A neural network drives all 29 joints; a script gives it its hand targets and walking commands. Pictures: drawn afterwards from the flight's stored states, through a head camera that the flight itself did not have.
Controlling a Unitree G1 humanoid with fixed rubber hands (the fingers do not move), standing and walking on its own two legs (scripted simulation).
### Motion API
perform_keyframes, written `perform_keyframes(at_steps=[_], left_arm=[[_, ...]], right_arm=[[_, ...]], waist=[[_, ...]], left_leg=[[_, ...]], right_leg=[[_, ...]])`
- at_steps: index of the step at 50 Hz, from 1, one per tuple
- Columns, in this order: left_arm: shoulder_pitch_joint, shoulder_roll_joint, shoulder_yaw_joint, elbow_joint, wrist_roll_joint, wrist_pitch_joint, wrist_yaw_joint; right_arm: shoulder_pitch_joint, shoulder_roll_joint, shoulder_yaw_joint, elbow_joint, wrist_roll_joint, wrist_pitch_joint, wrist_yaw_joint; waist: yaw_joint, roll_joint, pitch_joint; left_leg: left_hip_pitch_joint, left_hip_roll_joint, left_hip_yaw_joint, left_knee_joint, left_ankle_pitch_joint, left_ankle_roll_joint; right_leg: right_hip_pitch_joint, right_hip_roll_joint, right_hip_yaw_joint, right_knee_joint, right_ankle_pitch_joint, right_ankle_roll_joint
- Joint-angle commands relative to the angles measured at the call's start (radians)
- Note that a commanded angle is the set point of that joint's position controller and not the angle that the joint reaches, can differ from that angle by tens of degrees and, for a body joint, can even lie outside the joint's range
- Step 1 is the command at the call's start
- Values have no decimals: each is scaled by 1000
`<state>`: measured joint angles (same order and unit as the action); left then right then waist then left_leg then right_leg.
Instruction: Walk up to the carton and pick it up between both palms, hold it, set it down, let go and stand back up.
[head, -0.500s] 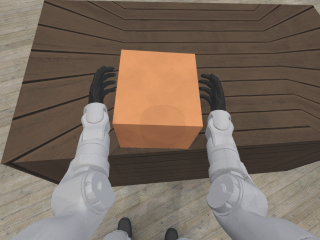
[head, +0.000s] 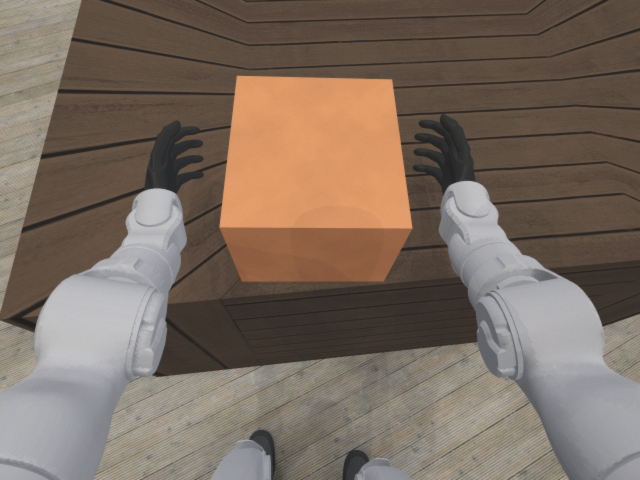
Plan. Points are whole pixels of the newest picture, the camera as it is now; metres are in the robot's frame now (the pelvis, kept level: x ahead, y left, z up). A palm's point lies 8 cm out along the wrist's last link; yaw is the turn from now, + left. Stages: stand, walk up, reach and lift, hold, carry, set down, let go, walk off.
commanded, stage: set down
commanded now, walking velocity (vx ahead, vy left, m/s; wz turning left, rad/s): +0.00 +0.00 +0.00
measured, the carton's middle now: (314, 184) +0.50 +0.04 -0.02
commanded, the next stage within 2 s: none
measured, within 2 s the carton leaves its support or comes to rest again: neither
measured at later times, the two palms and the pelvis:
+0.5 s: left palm (150, 140) +0.46 +0.22 +0.10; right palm (494, 136) +0.50 -0.17 +0.10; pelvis -0.01 -0.01 +0.00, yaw +0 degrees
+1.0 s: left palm (118, 134) +0.44 +0.24 +0.13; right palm (515, 125) +0.47 -0.17 +0.15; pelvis -0.01 -0.01 +0.02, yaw +1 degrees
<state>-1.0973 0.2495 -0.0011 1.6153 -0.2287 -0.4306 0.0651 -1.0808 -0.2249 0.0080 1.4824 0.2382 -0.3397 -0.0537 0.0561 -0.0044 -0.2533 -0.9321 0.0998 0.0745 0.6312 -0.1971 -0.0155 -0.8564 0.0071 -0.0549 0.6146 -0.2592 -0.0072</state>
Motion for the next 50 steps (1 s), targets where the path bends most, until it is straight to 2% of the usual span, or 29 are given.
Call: perform_keyframes(at_steps=[1,3,7,9,10,13,15,17,18,19,25,26,28,29,30,32,36,38,41,44,46,50], left_arm=[[-465,144,-78,-142,-81,-38,-11],[-483,150,-103,-179,-108,-31,-13],[-507,180,-116,-216,-134,0,-25],[-502,197,-102,-256,-129,21,-29],[-509,197,-100,-272,-121,30,-30],[-504,224,-60,-319,-97,71,-30],[-475,230,-35,-307,-82,105,-35],[-476,243,-19,-347,-75,127,-34],[-470,249,-10,-325,-67,137,-35],[-472,254,-4,-343,-64,147,-35],[-492,234,-9,-384,-64,203,-25],[-502,235,-15,-352,-66,214,-28],[-516,233,-38,-354,-83,230,-28],[-511,225,-49,-344,-83,240,-29],[-520,234,-41,-376,-84,248,-26],[-532,230,-58,-371,-81,264,-25],[-524,229,-60,-382,-76,301,-24],[-522,231,-57,-405,-62,317,-23],[-487,230,-42,-416,-50,330,-26],[-446,220,-35,-451,-29,332,-26],[-401,216,-20,-480,-10,330,-28],[-300,210,24,-545,23,314,-39]], right_arm=[[-434,-191,34,-116,68,-25,26],[-452,-207,49,-147,97,-19,38],[-490,-221,87,-191,144,6,52],[-493,-238,100,-221,161,14,53],[-489,-245,100,-220,169,20,54],[-501,-264,109,-259,175,42,50],[-488,-268,120,-251,183,67,45],[-507,-278,123,-296,184,77,37],[-508,-272,133,-286,185,87,34],[-512,-280,123,-292,184,97,29],[-530,-296,132,-281,202,147,30],[-543,-291,131,-258,195,163,30],[-550,-304,130,-241,205,180,32],[-544,-306,129,-226,202,190,32],[-554,-308,132,-252,206,195,32],[-561,-308,132,-226,210,209,36],[-547,-319,140,-205,226,237,44],[-543,-327,131,-212,225,243,46],[-518,-310,140,-233,225,248,46],[-468,-307,137,-237,230,243,47],[-424,-306,128,-242,220,236,46],[-344,-287,114,-315,200,205,36]], waist=[[-10,27,-790],[-11,38,-836],[-1,4,-885],[-1,-6,-924],[-1,13,-938],[11,-11,-965],[19,-35,-920],[22,-55,-931],[26,-69,-905],[24,-66,-908],[31,-34,-822],[25,-49,-772],[18,-33,-735],[7,-25,-713],[18,-32,-729],[6,-19,-701],[12,6,-662],[4,22,-662],[15,9,-624],[13,42,-604],[13,39,-588],[10,29,-560]], left_leg=[[567,-60,-20,81,428,-56],[571,-62,-20,93,426,-55],[497,-73,-11,98,394,-36],[484,-77,-9,102,423,-35],[489,-78,-4,96,426,-39],[505,-81,-4,88,459,-39],[483,-84,1,63,426,-32],[458,-88,6,39,418,-26],[436,-90,7,25,403,-21],[442,-92,7,11,398,-21],[595,-76,-8,-21,433,-30],[582,-74,-9,-32,404,-27],[591,-72,-7,-51,363,-24],[589,-73,-9,-56,361,-24],[614,-74,-11,-59,374,-22],[632,-72,-20,-63,378,-24],[681,-70,-26,-75,388,-28],[704,-69,-29,-82,395,-34],[698,-72,-26,-99,383,-29],[741,-71,-34,-103,406,-39],[768,-71,-33,-105,408,-41],[761,-80,-31,-115,412,-35]], right_leg=[[125,43,-11,-21,325,45],[111,45,-14,-9,331,43],[176,37,-2,24,396,56],[226,36,3,40,477,65],[238,38,3,39,488,65],[294,45,6,32,549,73],[350,43,15,16,565,79],[411,43,23,17,617,87],[441,40,26,13,630,91],[462,39,28,10,642,94],[368,51,13,-68,547,74],[368,50,13,-83,515,73],[363,47,13,-101,462,70],[362,44,14,-110,455,67],[364,47,12,-112,460,67],[355,46,12,-121,450,64],[349,44,8,-149,418,55],[350,46,6,-162,407,51],[390,43,8,-171,414,56],[385,44,5,-182,393,46],[385,50,2,-198,370,45],[443,45,9,-203,388,50]])
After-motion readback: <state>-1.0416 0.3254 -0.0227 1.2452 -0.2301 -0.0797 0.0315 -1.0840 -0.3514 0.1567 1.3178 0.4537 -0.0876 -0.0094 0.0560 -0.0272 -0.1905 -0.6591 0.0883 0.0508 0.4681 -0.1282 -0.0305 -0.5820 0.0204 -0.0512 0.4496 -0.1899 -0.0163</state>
